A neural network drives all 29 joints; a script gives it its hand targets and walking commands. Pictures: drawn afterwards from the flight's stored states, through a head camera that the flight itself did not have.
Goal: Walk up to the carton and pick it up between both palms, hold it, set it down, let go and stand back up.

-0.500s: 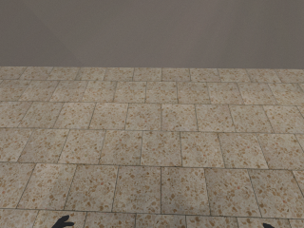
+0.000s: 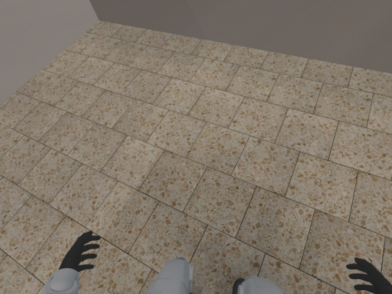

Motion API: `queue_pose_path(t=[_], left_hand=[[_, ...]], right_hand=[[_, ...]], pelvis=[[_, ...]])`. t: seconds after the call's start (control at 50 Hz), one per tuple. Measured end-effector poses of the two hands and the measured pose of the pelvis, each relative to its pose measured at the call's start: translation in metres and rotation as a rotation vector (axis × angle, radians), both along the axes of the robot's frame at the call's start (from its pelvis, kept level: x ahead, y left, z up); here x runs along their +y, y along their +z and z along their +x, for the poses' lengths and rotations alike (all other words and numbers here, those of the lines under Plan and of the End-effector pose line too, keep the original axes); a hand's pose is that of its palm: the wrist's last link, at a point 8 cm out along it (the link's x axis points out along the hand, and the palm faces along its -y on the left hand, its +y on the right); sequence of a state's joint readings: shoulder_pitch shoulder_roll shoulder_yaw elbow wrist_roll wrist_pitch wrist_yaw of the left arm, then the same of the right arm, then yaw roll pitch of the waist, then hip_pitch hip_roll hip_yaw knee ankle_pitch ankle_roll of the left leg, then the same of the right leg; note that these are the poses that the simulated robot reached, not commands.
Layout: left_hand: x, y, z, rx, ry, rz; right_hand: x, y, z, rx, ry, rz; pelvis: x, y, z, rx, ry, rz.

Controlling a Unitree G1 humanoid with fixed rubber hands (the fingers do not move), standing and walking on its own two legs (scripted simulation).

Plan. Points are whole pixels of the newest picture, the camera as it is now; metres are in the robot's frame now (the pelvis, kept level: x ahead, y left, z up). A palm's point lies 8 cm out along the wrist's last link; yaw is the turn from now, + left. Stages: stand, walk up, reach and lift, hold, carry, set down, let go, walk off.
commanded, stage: walk up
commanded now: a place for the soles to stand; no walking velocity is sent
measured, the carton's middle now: out of the picture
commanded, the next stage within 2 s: none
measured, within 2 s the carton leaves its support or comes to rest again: neither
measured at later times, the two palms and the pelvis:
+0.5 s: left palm out of the picture -0.16 +0.33 -0.10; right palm out of the picture +0.11 -0.26 -0.10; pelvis -0.10 -0.01 -0.01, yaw +29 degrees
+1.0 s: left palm out of the picture -0.47 +0.28 -0.08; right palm (274, 288) +0.13 -0.11 -0.09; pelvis -0.20 -0.01 -0.02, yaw +56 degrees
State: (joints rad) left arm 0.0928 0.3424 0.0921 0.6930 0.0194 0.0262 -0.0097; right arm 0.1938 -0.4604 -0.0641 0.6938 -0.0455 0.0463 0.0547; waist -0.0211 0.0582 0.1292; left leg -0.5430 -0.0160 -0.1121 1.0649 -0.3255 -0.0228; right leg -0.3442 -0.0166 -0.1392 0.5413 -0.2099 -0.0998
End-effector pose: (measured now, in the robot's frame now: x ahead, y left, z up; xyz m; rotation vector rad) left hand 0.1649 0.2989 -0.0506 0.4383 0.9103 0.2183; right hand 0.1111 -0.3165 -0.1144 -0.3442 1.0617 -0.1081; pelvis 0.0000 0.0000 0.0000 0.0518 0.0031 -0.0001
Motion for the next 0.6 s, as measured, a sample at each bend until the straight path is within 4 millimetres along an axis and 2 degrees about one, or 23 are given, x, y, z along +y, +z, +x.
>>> queue_pose_path(t=[0.08,0.16,0.26,0.34,0.42,0.48,0.54,0.6], left_hand=[[0.017,0.009,-0.039,-0.044,0.091,0.033],[0.036,0.009,-0.087,-0.048,0.174,0.062],[0.06,-0.002,-0.159,-0.003,0.277,0.087],[0.073,-0.02,-0.224,0.041,0.379,0.067],[0.06,-0.038,-0.284,0.114,0.489,-0.007],[0.043,-0.044,-0.318,0.127,0.551,-0.047],[0.022,-0.047,-0.35,0.122,0.616,-0.06],[-0.001,-0.048,-0.391,0.144,0.678,-0.043]], right_hand=[[-0.003,-0.006,-0.004,0.054,0.07,0.0],[0.003,-0.009,-0.003,0.082,0.147,0.008],[0.024,-0.006,0.006,0.072,0.265,0.009],[0.043,-0.004,0.006,0.072,0.35,-0.014],[0.054,0.006,-0.008,0.087,0.384,-0.033],[0.057,0.012,-0.005,0.083,0.427,-0.051],[0.065,0.012,0.019,0.039,0.498,-0.059],[0.085,0.012,0.052,-0.039,0.573,-0.05]], pelvis=[[-0.007,-0.004,-0.014,-0.006,0.089,-0.011],[-0.01,-0.008,-0.031,0.003,0.173,-0.019],[-0.011,-0.013,-0.057,0.018,0.282,-0.03],[-0.004,-0.019,-0.079,0.015,0.344,-0.039],[-0.004,-0.014,-0.093,-0.01,0.408,-0.033],[-0.009,-0.011,-0.099,-0.016,0.48,-0.025],[-0.016,-0.015,-0.104,-0.011,0.545,-0.008],[-0.021,-0.019,-0.113,-0.024,0.593,-0.025]])
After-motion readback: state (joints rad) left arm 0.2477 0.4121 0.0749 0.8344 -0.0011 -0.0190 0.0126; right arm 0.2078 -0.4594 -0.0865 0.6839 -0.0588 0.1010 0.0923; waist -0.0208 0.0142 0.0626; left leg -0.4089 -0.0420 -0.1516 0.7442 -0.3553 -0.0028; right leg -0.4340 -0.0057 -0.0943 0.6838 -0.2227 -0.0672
